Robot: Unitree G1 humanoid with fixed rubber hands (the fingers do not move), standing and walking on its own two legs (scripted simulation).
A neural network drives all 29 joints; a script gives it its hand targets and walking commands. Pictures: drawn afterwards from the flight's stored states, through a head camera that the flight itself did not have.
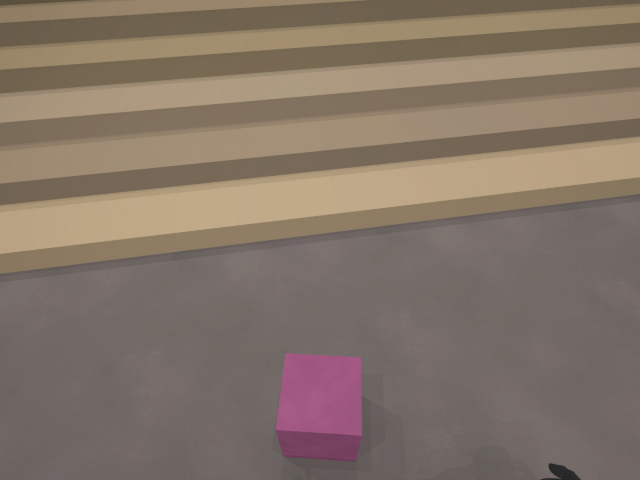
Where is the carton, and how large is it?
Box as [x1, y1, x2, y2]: [276, 353, 361, 461]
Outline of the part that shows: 286,353 276,423 276,432 283,456 355,461 361,437 360,357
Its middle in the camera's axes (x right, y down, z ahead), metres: +0.01 +0.49 +1.09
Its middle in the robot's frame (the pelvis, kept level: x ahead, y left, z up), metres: +0.44 +0.01 -0.66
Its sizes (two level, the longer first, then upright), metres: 0.210 0.200 0.250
